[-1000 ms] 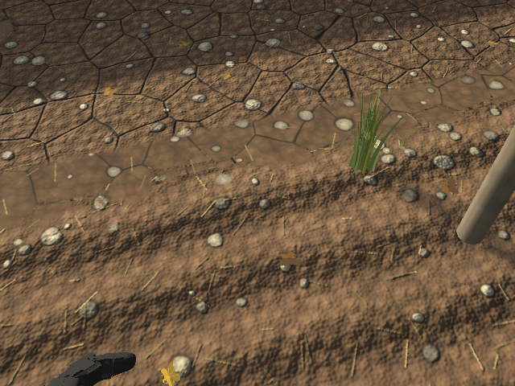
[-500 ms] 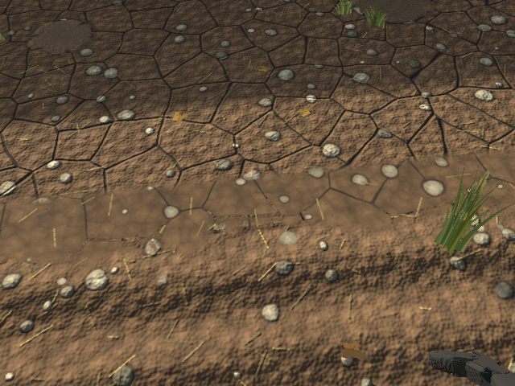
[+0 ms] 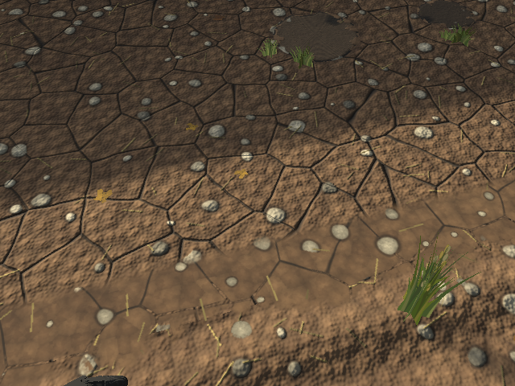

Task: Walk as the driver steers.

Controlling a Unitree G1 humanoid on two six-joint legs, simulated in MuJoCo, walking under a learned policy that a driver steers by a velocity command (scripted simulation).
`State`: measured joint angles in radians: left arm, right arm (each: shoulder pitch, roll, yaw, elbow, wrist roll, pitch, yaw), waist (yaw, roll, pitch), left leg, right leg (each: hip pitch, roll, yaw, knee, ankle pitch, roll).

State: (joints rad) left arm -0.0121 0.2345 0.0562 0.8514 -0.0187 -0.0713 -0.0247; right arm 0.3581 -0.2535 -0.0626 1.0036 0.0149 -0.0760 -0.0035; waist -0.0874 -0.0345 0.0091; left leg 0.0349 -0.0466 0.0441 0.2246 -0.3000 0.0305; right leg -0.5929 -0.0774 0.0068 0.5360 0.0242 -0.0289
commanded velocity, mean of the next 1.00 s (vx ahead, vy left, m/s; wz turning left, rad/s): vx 0.20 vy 0.00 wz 0.41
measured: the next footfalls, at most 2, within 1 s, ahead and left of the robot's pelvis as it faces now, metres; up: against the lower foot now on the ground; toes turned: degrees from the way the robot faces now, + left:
right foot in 0.06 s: +0.22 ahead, -0.13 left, +0.00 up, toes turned -2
left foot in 0.56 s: +0.37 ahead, +0.11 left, +0.00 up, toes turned +17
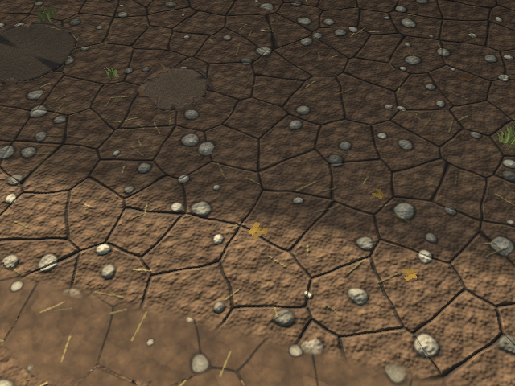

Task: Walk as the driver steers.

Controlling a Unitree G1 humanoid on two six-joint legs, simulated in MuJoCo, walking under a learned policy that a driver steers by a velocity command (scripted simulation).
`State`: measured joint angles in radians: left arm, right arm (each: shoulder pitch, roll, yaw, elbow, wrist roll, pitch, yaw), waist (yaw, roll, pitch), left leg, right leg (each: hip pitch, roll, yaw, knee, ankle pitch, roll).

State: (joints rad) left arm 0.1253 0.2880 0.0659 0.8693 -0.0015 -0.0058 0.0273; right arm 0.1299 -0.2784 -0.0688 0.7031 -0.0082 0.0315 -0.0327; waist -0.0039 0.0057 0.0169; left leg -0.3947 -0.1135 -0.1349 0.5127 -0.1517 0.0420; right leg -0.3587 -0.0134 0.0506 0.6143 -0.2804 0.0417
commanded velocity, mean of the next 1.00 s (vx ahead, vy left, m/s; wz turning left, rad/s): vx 0.00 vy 0.00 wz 0.06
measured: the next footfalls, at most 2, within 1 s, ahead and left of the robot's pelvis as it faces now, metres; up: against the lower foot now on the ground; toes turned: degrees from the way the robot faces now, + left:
right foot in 0.02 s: +0.05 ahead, -0.14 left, +0.00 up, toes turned +2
left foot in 0.28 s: +0.04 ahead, +0.12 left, +0.00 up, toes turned -1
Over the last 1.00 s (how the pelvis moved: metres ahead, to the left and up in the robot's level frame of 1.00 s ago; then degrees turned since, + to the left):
0.31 -0.01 -0.01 27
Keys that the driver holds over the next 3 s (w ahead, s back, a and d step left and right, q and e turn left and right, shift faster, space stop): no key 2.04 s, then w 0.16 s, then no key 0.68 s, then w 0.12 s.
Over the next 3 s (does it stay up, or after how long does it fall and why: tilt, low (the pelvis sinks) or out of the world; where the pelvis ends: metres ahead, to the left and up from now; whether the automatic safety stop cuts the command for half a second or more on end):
stays up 0.08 0.00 0.00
